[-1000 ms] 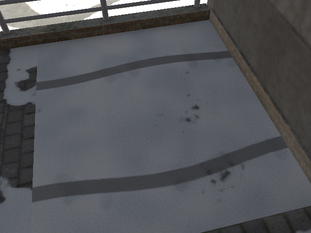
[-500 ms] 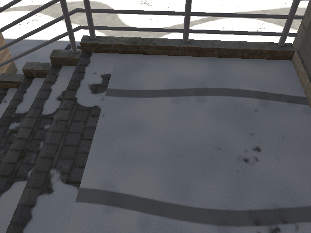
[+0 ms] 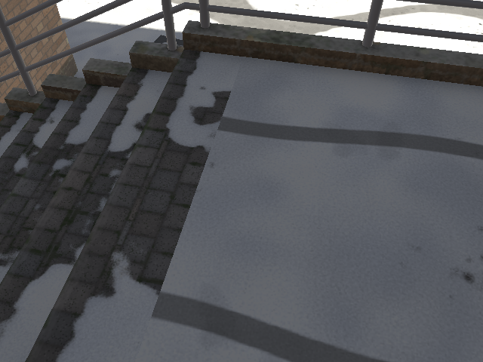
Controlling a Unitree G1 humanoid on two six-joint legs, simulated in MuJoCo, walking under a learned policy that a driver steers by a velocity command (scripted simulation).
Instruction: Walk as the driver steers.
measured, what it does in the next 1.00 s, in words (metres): goes down, turning right: right foot, then left foot 0.16 m lower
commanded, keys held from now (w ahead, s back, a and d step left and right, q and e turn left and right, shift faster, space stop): w+e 0.56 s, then w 0.34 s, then w+q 0.10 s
